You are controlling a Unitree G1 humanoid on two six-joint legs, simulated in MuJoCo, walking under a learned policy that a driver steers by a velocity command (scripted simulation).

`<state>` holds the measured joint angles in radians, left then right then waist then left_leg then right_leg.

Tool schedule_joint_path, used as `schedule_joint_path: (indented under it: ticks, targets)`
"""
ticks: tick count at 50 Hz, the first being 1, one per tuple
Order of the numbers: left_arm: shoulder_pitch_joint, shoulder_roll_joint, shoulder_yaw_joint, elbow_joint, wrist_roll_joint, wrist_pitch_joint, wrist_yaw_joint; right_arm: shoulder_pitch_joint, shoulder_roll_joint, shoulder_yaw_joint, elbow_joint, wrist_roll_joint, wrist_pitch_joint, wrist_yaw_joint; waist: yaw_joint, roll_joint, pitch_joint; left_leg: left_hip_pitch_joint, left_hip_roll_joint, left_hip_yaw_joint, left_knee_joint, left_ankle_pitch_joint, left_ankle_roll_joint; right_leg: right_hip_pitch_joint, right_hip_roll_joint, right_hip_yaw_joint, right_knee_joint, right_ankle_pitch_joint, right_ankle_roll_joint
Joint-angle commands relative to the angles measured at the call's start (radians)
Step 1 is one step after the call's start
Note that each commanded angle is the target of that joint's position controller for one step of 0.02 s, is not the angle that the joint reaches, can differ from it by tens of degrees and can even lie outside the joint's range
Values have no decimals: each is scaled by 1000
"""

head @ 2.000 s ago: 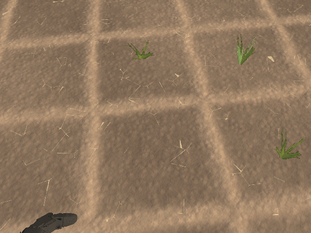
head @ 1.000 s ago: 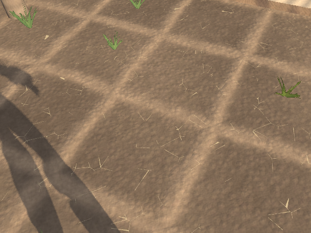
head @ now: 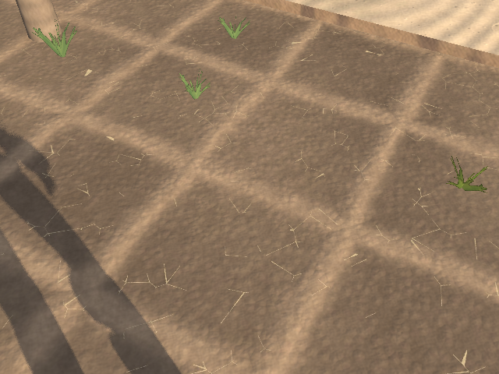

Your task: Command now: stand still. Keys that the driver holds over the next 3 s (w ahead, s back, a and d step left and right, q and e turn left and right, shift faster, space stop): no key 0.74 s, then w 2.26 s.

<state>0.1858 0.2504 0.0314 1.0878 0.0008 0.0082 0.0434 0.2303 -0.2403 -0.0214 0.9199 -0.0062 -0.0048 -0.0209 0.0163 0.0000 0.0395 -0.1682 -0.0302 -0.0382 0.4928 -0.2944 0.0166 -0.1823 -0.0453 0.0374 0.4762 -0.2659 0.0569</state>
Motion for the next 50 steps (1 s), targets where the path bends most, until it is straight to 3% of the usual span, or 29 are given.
schedule_joint_path:
  ticks: [1, 37, 38, 40, 42, 45, 46, 47, 48, 49, 50]
  targets:
    - [23, 113, 17, -16, 0, -6, 4, 19, -109, -20, -22, 1, -9, -5, -1, 7, -10, -40, 46, -37, -97, 200, 13, 14, 6, -12, -51, 167, -19]
    - [141, 41, -6, 22, -2, -8, 10, 102, -52, 1, 127, 8, -4, -16, -11, -1, 25, -66, 31, -6, -93, 141, -3, -28, 27, -25, -51, 126, -34]
    - [161, 27, -10, 32, -2, -7, 10, 120, -42, 4, 138, 7, -2, -17, -11, 3, 1, -57, 22, 2, -101, 38, -1, -18, 40, -39, -50, 35, -36]
    - [165, 35, -5, 28, -12, -6, 14, 122, -75, -8, 136, 19, 3, -24, -15, 27, 45, -111, 16, -13, -108, -318, 33, -80, 78, -73, 2, -266, -59]
    - [143, 29, -5, 3, -13, -23, 12, 132, -94, -16, 125, 26, -8, -23, -26, 58, 124, -169, 77, -104, -153, -507, 82, -180, 71, -59, 45, -378, -88]
    - [122, -22, -14, -28, -19, -73, -12, 200, -147, -40, 133, 38, -38, -12, -46, 185, 117, -95, 254, -368, -267, -571, 185, -262, 72, -95, 240, -198, -93]
    - [120, -21, -13, -35, -23, -86, -21, 184, -148, -42, 124, 40, -42, -10, -36, 186, 128, -142, 292, -426, -293, -557, 209, -232, 53, -75, 271, -181, -111]
    - [146, -23, -12, -33, -28, -97, -28, 138, -139, -40, 106, 39, -46, -7, -5, 175, 139, -192, 287, -408, -287, -520, 203, -173, 47, -72, 224, -188, -132]
    - [214, -32, -12, -12, -32, -103, -31, 71, -133, -36, 82, 44, -46, -4, 44, 164, 146, -264, 244, -332, -247, -468, 170, -50, 51, -76, 91, -185, -151]
    - [312, -14, -3, 22, -28, -106, -31, 5, -114, -32, 55, 47, -47, -2, 88, 108, 145, -348, 170, -225, -137, -351, 123, 99, 41, -31, -29, -135, -156]
    - [447, 77, 24, 59, -23, -110, -30, -41, -49, -16, 28, 44, -59, 0, 126, -103, 105, -472, 40, -26, 169, -185, 49, 238, -99, 223, -157, -219, -201]
